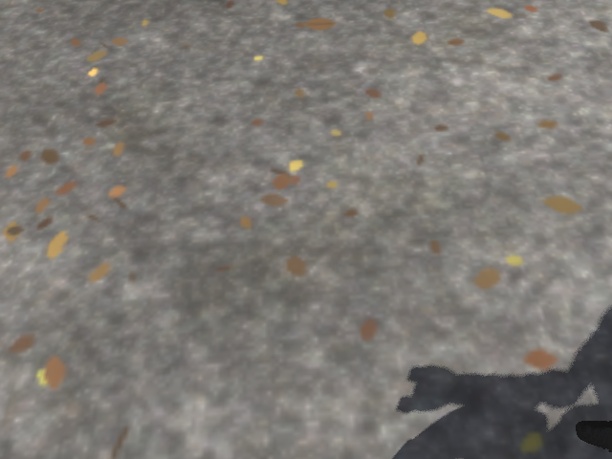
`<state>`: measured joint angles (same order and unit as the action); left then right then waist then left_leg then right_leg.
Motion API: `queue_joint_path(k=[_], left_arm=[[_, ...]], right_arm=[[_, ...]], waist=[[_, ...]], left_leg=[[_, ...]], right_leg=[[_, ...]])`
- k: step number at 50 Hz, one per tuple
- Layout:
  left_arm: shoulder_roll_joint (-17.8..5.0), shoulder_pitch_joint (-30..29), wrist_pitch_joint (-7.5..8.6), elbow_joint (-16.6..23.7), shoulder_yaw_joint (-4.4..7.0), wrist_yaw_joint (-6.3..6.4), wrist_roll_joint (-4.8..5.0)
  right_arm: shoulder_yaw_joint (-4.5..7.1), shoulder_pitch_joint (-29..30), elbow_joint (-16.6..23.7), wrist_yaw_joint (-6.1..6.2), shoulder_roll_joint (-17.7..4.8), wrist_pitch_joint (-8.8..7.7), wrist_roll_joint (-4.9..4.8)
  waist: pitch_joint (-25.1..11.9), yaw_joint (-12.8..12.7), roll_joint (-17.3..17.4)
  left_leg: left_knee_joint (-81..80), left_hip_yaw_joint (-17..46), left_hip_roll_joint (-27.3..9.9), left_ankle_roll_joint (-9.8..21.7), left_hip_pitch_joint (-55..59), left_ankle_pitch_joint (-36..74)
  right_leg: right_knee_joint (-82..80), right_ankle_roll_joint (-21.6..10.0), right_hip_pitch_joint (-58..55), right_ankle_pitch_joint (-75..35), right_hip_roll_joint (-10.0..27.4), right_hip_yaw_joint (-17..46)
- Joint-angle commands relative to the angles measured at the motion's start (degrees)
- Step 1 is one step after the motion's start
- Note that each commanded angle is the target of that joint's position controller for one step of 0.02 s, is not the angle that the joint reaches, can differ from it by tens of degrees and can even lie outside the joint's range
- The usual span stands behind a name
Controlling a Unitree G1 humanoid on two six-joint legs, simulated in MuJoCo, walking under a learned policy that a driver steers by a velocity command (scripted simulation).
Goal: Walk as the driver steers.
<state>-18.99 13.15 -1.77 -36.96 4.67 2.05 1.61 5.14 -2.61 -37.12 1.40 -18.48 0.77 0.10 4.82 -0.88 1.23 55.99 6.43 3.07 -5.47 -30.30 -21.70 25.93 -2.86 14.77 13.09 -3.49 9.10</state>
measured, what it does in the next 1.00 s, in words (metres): walks ahead, turning left: left foot, then right foot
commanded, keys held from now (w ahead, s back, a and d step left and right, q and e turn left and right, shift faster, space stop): e+shift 0.08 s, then q+shift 0.58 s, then w+q+shift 0.14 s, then w+shift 0.02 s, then w+e+shift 0.18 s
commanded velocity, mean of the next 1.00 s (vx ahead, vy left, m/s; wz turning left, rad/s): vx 0.16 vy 0.00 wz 0.28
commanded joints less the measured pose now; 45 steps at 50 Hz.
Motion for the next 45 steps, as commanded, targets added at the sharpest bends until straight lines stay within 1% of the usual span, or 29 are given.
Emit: queue_joint_path(k=[1, 5, 7, 9, 10, 11, 12, 13, 14, 15, 16, 17, 19, 21, 23, 26, 28, 29, 30, 31, 32, 33, 34, 35, 37, 39, 42, 44, 45], left_arm=[[-10.5, -2.0, -0.09, 5.1, 3.13, 0.76, 0.1], [-10.3, -4.8, -0.71, 6.4, 3.01, 0.37, -0.4], [-8.2, -5.3, -0.82, 6.5, 1.94, 0.18, -0.83], [-4.7, -6.2, -0.72, 5.8, 0.13, 0.01, -0.95], [-0.6, -3.4, -0.15, 4.2, -1.41, -0.22, -2.14], [0.7, 2.1, 0.34, 3.0, -1.87, -0.38, -4.32], [-2.0, 4.3, 0.56, 3.0, -0.92, -0.38, -4.24], [-4.7, 0.9, 0.95, 2.9, -0.34, -0.04, -4.11], [-6.1, -3.0, 1.2, 3.1, 0.26, 0.17, -3.61], [-6.3, -5.2, 1.14, 3.3, 0.65, 0.43, -3.25], [-6.0, -5.6, 1.07, 3.8, 0.81, 0.51, -2.91], [-5.1, -5.8, 1.28, 3.8, 0.73, 0.41, -2.4], [-3.5, -6.8, 2.05, 3.9, 0.64, 0.21, -1.74], [-3.0, -7.6, 2.88, 3.8, 0.77, -0.15, -1.26], [-2.7, -7.1, 3.42, 3.0, 0.91, -0.63, -0.73], [-2.1, -4.5, 3.8, 1.4, 0.99, -1.49, -0.17], [-2.8, 0.2, 3.73, -0.8, 1.69, -1.64, -0.42], [-6.1, 0.9, 3.35, -1.1, 2.63, -1.31, -0.92], [-10.7, -3.5, 2.74, 0.9, 3.0, -1.0, -2.78], [-8.8, -5.8, 3.19, 2.4, 2.45, -1.24, -5.4], [-5.9, -9.2, 3.47, 3.5, 1.52, -0.85, -4.89], [-4.2, -11.0, 3.55, 3.8, 1.0, -0.35, -3.8], [-4.7, -9.5, 3.56, 3.4, 0.99, 0.41, -2.74], [-5.2, -7.1, 3.75, 3.0, 0.85, 0.89, -1.98], [-6.0, -1.6, 4.4, 2.3, 0.71, 1.09, -2.1], [-6.7, 2.7, 5.2, 1.4, 0.72, 0.74, -2.4], [-6.3, 7.8, 6.61, -0.5, 0.52, -0.45, -2.66], [-5.4, 9.2, 7.15, -1.7, 0.18, -1.44, -2.57], [-6.0, 12.5, 6.72, -4.6, 0.27, -2.23, -4.44]], right_arm=[[0.35, 2.3, 3.9, -0.17, -2.2, -1.4, -0.25], [0.97, -0.4, 2.6, -0.74, -4.0, -2.08, -0.58], [0.97, -2.3, 1.7, -1.38, -4.6, -2.38, -0.61], [0.27, -3.8, 1.2, -2.23, -2.7, -3.04, -0.19], [-0.67, -2.8, 1.5, -2.53, -1.0, -3.28, 0.92], [-0.89, -0.5, 2.8, -2.4, -3.7, -3.37, 1.81], [-1.46, 2.7, 2.6, -2.41, -3.8, -3.34, 2.28], [-1.41, 3.4, 2.9, -2.59, -3.2, -3.3, 1.13], [-0.83, 1.2, 2.6, -2.59, -4.8, -3.0, 0.31], [0.17, -1.3, 2.2, -2.4, -8.1, -2.61, -0.55], [0.92, -2.8, 2.3, -2.01, -10.2, -2.35, -1.16], [1.33, -4.1, 2.4, -1.49, -10.9, -2.07, -1.33], [1.68, -7.4, 2.4, -0.67, -9.9, -1.59, -1.4], [2.33, -9.4, 2.3, 0.06, -9.7, -1.13, -1.63], [2.91, -8.2, 2.9, 0.8, -9.4, -0.11, -2.27], [3.51, -4.8, 4.7, 1.29, -9.2, 1.9, -2.64], [3.28, -2.0, 6.0, 1.39, -8.5, 2.54, -3.35], [2.52, -4.3, 6.0, 1.34, -6.0, 2.6, -3.1], [1.81, -9.0, 6.0, 1.2, -3.0, 2.4, -2.43], [3.36, -10.0, 5.9, 0.93, -8.6, 1.6, -1.58], [4.25, -10.9, 4.6, 0.62, -11.5, 1.57, -1.59], [4.32, -12.3, 3.1, 0.56, -11.1, 1.86, -1.5], [3.9, -12.7, 2.5, 0.56, -9.6, 2.17, -1.15], [3.25, -12.1, 3.1, 0.1, -8.4, 2.1, -1.39], [2.49, -8.7, 5.0, -0.73, -8.4, 1.16, -2.16], [1.91, -5.9, 6.4, -1.21, -7.7, 0.08, -2.22], [0.88, -5.5, 6.9, -1.31, -4.8, -1.56, -2.32], [0.27, -6.0, 6.7, -1.1, -3.1, -2.46, -2.59], [0.51, -2.8, 5.4, -3.45, -3.9, -0.12, 4.59]], waist=[[-10.7, 0.1, -8.3], [-11.6, 0.4, -11.5], [-13.0, -0.6, -12.9], [-12.3, 0.7, -12.0], [-12.0, 0.1, -8.8], [-11.2, -4.2, 1.7], [-7.1, -7.9, 8.3], [-4.5, -5.7, 8.5], [-4.1, -3.0, 7.9], [-4.6, -1.6, 8.0], [-4.7, -1.0, 8.7], [-5.2, -0.5, 9.3], [-7.5, 1.2, 10.2], [-10.2, 2.3, 9.1], [-12.2, 1.8, 7.1], [-12.5, 0.6, 7.7], [-12.1, -2.2, 7.6], [-11.9, -1.0, 2.1], [-9.9, 2.6, -14.4], [-6.7, 2.9, -13.2], [-4.7, 4.2, -8.7], [-3.5, 4.4, -5.9], [-4.8, 3.5, -6.3], [-4.5, 1.8, -8.2], [-3.6, -1.6, -8.5], [-2.3, -4.0, -7.1], [-0.2, -5.2, -5.1], [1.8, -3.9, -4.5], [2.9, -4.0, 0.7]], left_leg=[[-8.2, 0.1, 1.6, -1.0, -2.0, 2.5], [-15.2, 0.2, 1.6, -0.4, 3.8, 3.7], [-18.6, -1.6, -0.3, 0.7, 8.1, 5.1], [-29.4, -2.8, -1.9, 2.9, 17.1, 15.5], [-35.7, 1.6, -4.7, 4.3, 22.1, 23.8], [-36.7, 12.4, -12.1, 7.5, 23.0, 34.5], [-37.1, 19.2, -16.6, 15.9, 16.8, 31.8], [-38.2, 20.8, -14.8, 17.4, 13.5, 22.7], [-38.3, 19.6, -12.3, 15.6, 14.0, 17.7], [-37.8, 20.1, -10.8, 14.5, 15.0, 15.1], [-37.4, 21.7, -10.9, 14.6, 16.7, 14.4], [-36.8, 23.3, -11.1, 15.2, 18.6, 15.5], [-35.8, 26.8, -12.1, 17.1, 24.6, 22.0], [-34.7, 29.6, -13.6, 18.4, 30.6, 29.6], [-33.8, 29.0, -12.7, 17.3, 31.5, 32.5], [-34.1, 27.4, -9.6, 14.9, 25.1, 28.8], [-32.2, 25.2, -5.9, 11.6, 17.0, 20.4], [-26.0, 20.9, -1.4, 8.4, 8.5, 5.6], [-12.2, 10.1, 7.8, 5.4, -3.0, -11.9], [-0.6, 8.9, 2.1, 3.4, -4.5, -12.9], [4.9, 6.9, -0.1, 2.5, -3.4, -8.9], [6.8, 6.0, -0.8, 1.8, -3.7, -4.1], [10.2, 4.3, -1.7, 1.3, -6.9, 1.1], [13.3, 2.5, -3.4, 1.0, -10.9, 4.1], [15.1, -0.8, -6.0, 0.6, -17.3, 6.8], [15.0, -1.6, -7.8, 0.3, -22.1, 8.6], [12.9, 1.0, -7.8, 1.0, -24.2, 12.1], [8.9, 3.5, -6.4, 1.7, -24.5, 13.4], [8.1, 2.3, -2.5, 2.8, -22.9, 11.9]], right_leg=[[-2.0, -8.8, -11.7, -26.9, 11.1, 14.9], [0.2, -7.8, -9.0, -25.3, 11.0, 17.9], [2.6, -7.3, -8.7, -27.5, 11.5, 17.1], [3.4, -5.4, -4.9, -20.4, 10.0, 15.9], [3.3, -2.6, -3.4, -11.4, 7.3, 13.7], [9.4, 0.5, -2.3, 5.4, 1.9, 7.3], [8.2, 3.9, -1.4, 14.6, 0.7, 4.0], [5.8, 5.2, -2.5, 9.9, 1.8, 1.9], [4.8, 5.1, -2.5, 7.4, 1.2, 0.8], [5.5, 4.9, -2.2, 7.0, 0.3, -0.7], [6.4, 5.1, -0.2, 7.9, -0.4, -1.8], [7.6, 5.4, 1.8, 9.8, -1.1, -2.7], [12.1, 6.0, 6.8, 16.8, -2.3, -2.3], [16.3, 6.5, 11.5, 19.6, -2.1, -0.3], [15.3, 6.9, 11.0, 17.2, -1.8, 0.3], [5.8, 6.5, 3.0, 10.4, -2.7, -1.3], [-7.2, 5.4, -7.6, -1.8, -1.8, -3.2], [-10.8, 2.5, -15.0, -3.1, 6.2, 3.6], [-12.8, -4.9, -15.7, -2.9, 19.6, 19.9], [-13.0, -9.7, -7.4, -6.8, 26.3, 22.7], [-12.0, -9.3, -4.9, -8.0, 23.8, 16.4], [-11.2, -7.0, -4.7, -5.7, 19.0, 9.8], [-12.0, -5.5, -8.2, 2.3, 17.2, 7.5], [-13.6, -5.3, -10.7, 7.4, 17.1, 6.3], [-16.6, -5.3, -15.1, 17.0, 17.8, 5.9], [-17.8, -5.0, -19.3, 19.4, 18.8, 5.3], [-19.0, -5.7, -20.2, 17.8, 18.8, 4.3], [-20.6, -7.8, -18.9, 17.0, 19.1, 4.5], [-21.4, -6.5, -15.7, 17.5, 18.4, 2.2]])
